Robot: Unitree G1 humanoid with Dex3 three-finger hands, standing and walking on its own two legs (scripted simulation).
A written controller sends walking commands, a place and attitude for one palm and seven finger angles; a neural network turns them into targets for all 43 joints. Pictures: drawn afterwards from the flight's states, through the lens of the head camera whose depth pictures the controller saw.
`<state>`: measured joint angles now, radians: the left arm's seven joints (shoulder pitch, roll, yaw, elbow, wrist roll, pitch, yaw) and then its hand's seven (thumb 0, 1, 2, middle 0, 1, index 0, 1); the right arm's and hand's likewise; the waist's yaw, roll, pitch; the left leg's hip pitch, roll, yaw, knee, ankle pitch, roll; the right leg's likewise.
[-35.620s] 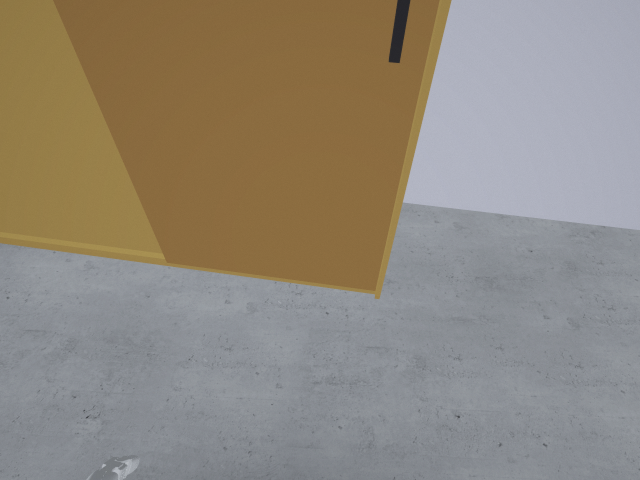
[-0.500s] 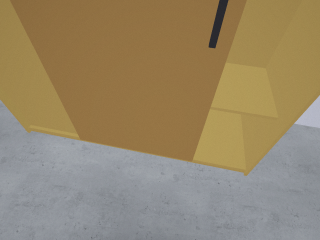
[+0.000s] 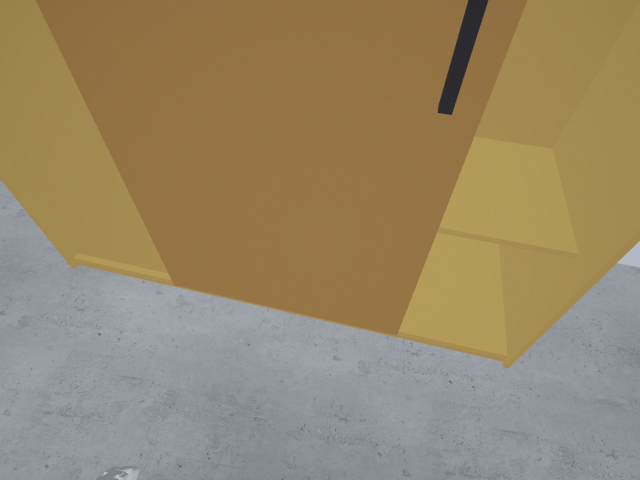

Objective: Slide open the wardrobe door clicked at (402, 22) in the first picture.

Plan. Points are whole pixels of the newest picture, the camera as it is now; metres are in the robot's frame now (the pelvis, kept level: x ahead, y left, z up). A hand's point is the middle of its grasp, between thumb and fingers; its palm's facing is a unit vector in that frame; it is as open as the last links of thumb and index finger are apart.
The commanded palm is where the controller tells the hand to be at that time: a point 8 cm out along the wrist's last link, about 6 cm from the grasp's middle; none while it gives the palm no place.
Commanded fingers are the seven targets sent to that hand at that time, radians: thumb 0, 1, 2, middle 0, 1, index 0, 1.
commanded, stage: look to check the result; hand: right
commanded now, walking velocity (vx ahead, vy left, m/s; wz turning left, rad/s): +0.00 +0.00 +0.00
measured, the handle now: (464, 40) +0.66 -0.15 +0.24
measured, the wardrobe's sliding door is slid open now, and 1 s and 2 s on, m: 0.36 0.36 0.36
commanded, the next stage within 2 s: stand and wait in 0.50 s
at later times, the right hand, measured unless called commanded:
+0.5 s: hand out of the picture +0.08 -0.23 -0.16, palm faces -0.03 +0.94 -0.34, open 7.4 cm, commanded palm none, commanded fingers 0.00 -0.90 -0.90 0.20 0.30 0.20 0.30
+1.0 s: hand out of the picture +0.08 -0.22 -0.16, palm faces -0.05 +0.95 -0.32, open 7.4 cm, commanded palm none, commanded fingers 0.00 -0.90 -0.90 0.20 0.30 0.20 0.30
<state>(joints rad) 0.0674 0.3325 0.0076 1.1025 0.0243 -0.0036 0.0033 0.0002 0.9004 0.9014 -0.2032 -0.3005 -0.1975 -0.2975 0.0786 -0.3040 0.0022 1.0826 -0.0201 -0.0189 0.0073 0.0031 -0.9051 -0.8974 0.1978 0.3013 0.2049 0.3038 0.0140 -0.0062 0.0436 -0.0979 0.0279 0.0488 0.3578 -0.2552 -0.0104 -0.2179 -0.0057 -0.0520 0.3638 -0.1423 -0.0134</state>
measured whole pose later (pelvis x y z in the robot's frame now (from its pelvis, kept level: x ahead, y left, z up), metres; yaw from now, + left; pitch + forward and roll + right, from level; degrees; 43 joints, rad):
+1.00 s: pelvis +0.01 +0.02 +0.00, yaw +1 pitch -1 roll +0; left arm 0.10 0.33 0.00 1.13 0.02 0.01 0.01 0.00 0.90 0.90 -0.20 -0.30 -0.20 -0.30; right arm 0.12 -0.32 0.00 1.12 -0.02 -0.01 0.00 0.00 -0.90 -0.90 0.20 0.30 0.21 0.30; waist 0.01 0.00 0.05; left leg -0.03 0.00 0.04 0.29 -0.24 0.01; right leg -0.15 -0.03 -0.06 0.32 -0.14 0.01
